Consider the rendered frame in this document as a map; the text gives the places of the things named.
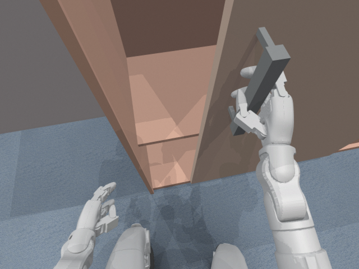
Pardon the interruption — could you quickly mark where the robot right hand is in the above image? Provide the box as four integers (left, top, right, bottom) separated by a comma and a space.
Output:
231, 66, 294, 147

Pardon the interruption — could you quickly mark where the right robot forearm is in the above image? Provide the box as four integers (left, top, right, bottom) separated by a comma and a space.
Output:
256, 144, 332, 269

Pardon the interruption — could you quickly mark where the robot right thigh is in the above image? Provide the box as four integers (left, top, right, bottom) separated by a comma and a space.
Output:
211, 244, 248, 269

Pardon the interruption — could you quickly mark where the robot left hand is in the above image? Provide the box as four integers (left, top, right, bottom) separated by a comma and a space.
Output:
76, 182, 119, 237

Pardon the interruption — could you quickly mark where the left robot shin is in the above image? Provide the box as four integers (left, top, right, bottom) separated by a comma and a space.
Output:
131, 224, 150, 269

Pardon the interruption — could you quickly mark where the handle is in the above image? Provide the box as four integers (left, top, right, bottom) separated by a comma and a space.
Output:
228, 27, 291, 136

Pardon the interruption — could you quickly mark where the left robot forearm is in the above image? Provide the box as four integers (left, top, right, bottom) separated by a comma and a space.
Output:
53, 228, 96, 269

